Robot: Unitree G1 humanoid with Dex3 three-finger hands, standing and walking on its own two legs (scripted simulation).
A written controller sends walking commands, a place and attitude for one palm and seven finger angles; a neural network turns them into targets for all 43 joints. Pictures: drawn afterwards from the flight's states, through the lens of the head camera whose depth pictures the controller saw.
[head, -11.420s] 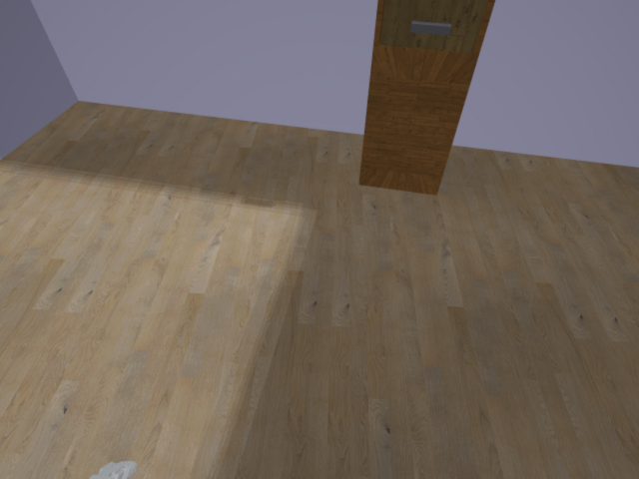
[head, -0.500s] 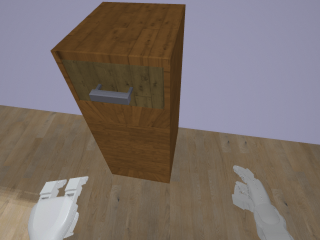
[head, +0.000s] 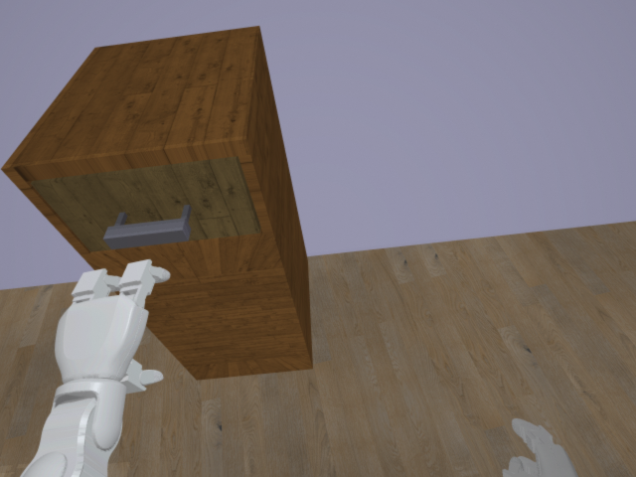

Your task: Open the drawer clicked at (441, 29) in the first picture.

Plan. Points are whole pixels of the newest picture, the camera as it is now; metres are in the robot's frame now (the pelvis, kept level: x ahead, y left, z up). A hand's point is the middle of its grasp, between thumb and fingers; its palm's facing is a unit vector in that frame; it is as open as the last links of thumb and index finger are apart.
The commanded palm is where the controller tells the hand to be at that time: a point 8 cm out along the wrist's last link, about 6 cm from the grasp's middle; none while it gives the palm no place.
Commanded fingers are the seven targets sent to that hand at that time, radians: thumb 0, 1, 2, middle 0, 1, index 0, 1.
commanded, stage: raise the hand with hooked fingers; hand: left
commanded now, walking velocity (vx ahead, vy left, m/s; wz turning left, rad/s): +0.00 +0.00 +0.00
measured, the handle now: (151, 223) +0.49 +0.35 +0.02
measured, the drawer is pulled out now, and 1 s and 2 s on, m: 0.00 0.00 0.00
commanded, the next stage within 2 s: move the hooked fingers above the handle in 0.82 s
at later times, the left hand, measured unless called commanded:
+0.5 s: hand (73, 273) +0.30 +0.32 +0.13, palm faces +0.10 -0.07 -0.99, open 13.9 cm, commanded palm +0.26 +0.31 +0.19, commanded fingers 0.00 -0.50 0.30 -0.30 -1.20 -0.30 -1.20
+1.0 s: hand (72, 280) +0.31 +0.33 +0.12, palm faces +0.04 -0.09 -1.00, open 13.9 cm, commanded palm +0.28 +0.33 +0.18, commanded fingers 0.00 -0.50 0.30 -0.30 -1.20 -0.30 -1.20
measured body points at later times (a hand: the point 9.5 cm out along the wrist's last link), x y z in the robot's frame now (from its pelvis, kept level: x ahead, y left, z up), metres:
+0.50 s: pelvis -0.01 +0.07 +0.02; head -0.02 +0.04 +0.47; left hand +0.29 +0.32 +0.19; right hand +0.21 -0.12 -0.07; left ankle -0.01 +0.14 -0.72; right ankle -0.01 -0.06 -0.72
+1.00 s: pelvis +0.00 +0.08 +0.02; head +0.02 +0.05 +0.47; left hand +0.30 +0.33 +0.17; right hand +0.19 -0.13 -0.10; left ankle -0.01 +0.14 -0.72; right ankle -0.01 -0.06 -0.72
